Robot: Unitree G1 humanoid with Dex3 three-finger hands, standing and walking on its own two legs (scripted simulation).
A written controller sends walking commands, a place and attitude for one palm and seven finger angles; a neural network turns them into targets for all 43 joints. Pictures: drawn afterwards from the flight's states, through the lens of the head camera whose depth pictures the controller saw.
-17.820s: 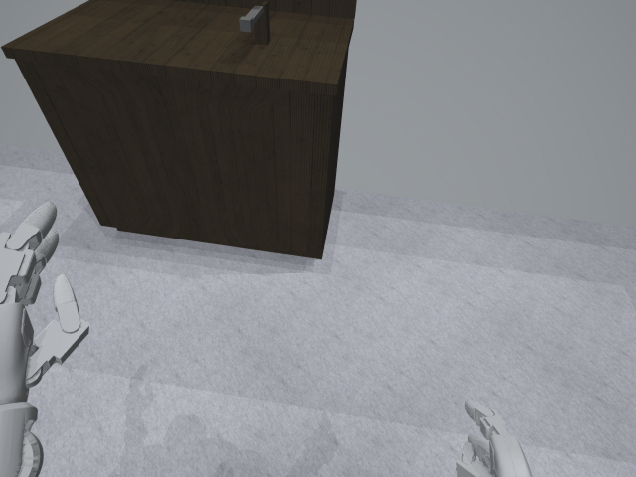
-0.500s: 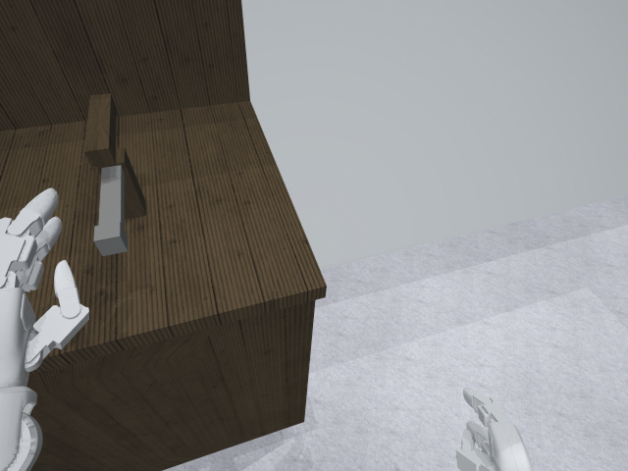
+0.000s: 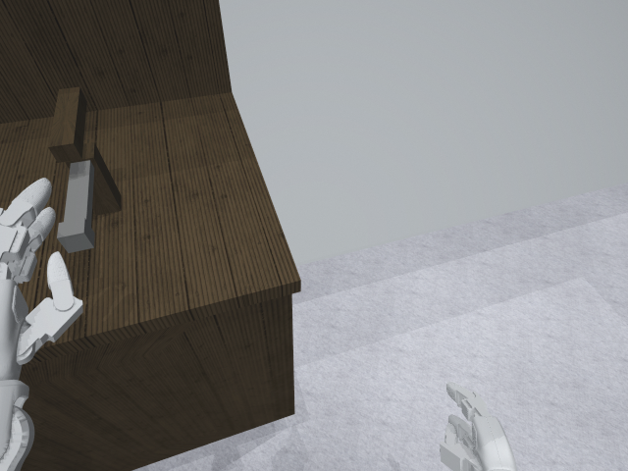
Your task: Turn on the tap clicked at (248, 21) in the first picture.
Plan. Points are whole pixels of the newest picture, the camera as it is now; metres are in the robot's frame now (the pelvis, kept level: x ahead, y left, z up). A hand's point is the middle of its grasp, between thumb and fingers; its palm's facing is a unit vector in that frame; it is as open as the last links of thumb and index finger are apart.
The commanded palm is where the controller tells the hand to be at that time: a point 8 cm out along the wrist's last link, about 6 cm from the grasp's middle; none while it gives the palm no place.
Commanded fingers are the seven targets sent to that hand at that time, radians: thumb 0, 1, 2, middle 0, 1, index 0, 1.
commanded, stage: come to a stop and stand still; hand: left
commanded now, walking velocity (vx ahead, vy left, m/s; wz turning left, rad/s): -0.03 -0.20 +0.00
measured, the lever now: (76, 235) +0.33 +0.31 +0.12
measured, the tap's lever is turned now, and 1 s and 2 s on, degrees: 0 0 0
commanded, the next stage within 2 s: look again from close up in 1.14 s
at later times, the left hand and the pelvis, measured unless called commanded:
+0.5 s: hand (64, 328) +0.20 +0.25 +0.15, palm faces +0.40 -0.83 -0.39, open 7.4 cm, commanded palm +0.15 +0.28 +0.17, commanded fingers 0.00 0.90 0.90 -0.20 -0.30 -0.20 -0.30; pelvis +0.00 +0.00 +0.00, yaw +1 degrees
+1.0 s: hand (13, 310) +0.22 +0.30 +0.15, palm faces +0.41 -0.84 -0.36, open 7.4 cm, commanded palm +0.16 +0.33 +0.17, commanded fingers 0.00 0.90 0.90 -0.20 -0.30 -0.20 -0.30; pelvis +0.01 +0.05 +0.00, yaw +1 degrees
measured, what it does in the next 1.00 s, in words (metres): shifts its weight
